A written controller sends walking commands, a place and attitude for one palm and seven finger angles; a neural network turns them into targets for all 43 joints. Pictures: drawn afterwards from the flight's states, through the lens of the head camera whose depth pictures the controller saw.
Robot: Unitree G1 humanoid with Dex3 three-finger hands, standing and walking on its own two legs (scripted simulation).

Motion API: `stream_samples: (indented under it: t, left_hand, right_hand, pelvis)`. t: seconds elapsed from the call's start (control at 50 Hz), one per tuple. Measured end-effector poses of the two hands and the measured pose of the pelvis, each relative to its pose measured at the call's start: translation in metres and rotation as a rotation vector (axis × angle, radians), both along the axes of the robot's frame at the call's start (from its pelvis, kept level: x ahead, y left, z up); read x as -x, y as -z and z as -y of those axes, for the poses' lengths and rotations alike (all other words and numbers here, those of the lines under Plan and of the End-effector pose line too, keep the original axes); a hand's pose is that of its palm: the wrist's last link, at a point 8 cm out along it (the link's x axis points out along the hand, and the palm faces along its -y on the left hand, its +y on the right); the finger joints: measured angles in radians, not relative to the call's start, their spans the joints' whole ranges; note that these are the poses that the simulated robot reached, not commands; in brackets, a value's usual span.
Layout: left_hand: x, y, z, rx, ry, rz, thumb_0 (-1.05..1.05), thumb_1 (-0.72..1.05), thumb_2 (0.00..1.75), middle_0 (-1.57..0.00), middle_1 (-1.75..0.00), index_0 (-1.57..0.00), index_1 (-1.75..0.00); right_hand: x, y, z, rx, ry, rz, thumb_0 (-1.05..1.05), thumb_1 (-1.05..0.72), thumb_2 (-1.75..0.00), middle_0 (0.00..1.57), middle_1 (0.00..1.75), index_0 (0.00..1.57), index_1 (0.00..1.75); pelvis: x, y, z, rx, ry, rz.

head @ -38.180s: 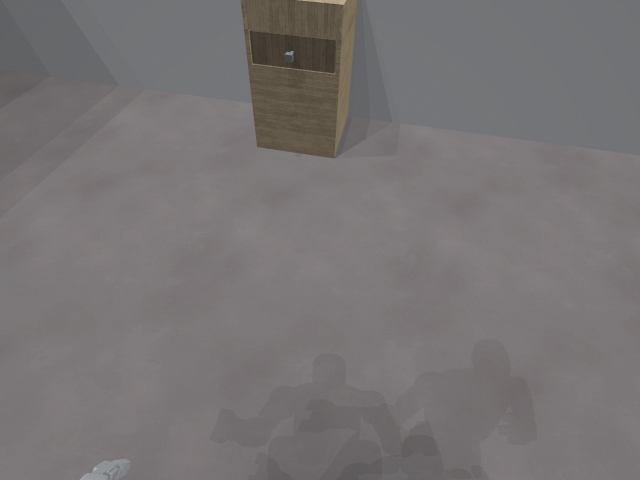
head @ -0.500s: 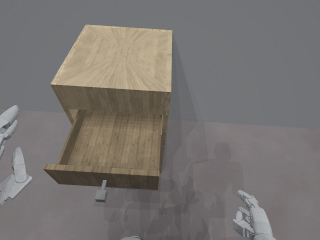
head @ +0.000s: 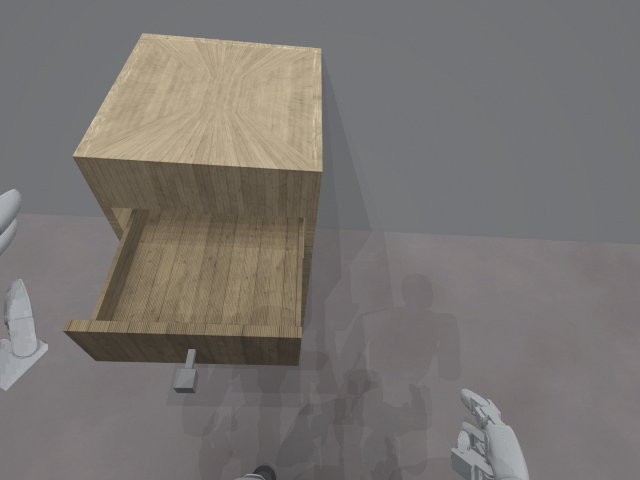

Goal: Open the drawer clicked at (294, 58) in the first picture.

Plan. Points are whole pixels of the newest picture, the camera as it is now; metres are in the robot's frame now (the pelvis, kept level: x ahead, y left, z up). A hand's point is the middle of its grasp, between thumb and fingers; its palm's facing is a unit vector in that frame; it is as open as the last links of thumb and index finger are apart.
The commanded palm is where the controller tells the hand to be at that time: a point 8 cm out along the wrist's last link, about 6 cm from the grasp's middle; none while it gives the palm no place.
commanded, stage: step back with the hand held close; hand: left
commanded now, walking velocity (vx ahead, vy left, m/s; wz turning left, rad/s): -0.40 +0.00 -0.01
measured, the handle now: (188, 370) +0.31 +0.23 -0.23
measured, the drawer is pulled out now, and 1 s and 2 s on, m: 0.26 0.26 0.26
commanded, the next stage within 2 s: stop stepping back and stand still in 0.44 s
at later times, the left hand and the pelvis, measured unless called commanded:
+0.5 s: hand out of the picture +0.08 +0.16 +0.14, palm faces +0.32 -0.82 -0.49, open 7.4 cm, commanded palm +0.01 +0.20 +0.18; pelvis -0.13 -0.08 +0.00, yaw -1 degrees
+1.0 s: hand out of the picture -0.07 +0.05 +0.15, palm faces +0.34 -0.79 -0.51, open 7.4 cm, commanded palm -0.14 +0.10 +0.18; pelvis -0.25 -0.19 +0.01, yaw +3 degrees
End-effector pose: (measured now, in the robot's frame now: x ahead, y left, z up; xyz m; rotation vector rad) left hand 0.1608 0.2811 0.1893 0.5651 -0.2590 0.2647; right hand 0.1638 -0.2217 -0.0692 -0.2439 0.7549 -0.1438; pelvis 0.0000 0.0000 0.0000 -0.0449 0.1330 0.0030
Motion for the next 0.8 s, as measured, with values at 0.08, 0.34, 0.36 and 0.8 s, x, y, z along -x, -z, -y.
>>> stream_samples:
  t: [0.08,0.34,0.36,0.8]
  left_hand:
    - [0.006,0.003,0.023,0.008,0.045,-0.012,0.02,0.89,0.90,-0.21,-0.30,-0.21,-0.30]
    - [0.085,-0.024,0.079,-0.123,0.074,-0.038,0.01,0.88,0.90,-0.22,-0.30,-0.22,-0.30]
    - [0.090,-0.021,0.075,-0.103,0.035,-0.046,0.01,0.88,0.90,-0.22,-0.30,-0.22,-0.30]
    - [0.231,-0.022,0.185,-0.105,-0.017,0.037,0.01,0.89,0.90,-0.22,-0.30,-0.22,-0.30]
  right_hand:
    - [0.003,0.007,0.003,-0.025,-0.042,0.017,0.01,-0.90,-0.90,0.20,0.30,0.21,0.30]
    - [0.085,0.020,0.069,-0.081,0.061,-0.070,0.02,-0.90,-0.90,0.20,0.30,0.21,0.30]
    - [0.089,0.017,0.074,-0.063,0.066,-0.075,0.02,-0.90,-0.90,0.20,0.30,0.21,0.30]
    - [0.232,0.039,0.179,-0.093,0.019,-0.051,0.01,-0.90,-0.90,0.20,0.30,0.21,0.30]
  pelvis:
    - [0.017,0.004,0.011,-0.023,0.033,-0.017]
    - [0.073,-0.003,0.060,-0.062,0.009,0.038]
    - [0.076,-0.005,0.062,-0.063,0.009,0.038]
    - [0.217,0.012,0.167,-0.058,-0.022,0.140]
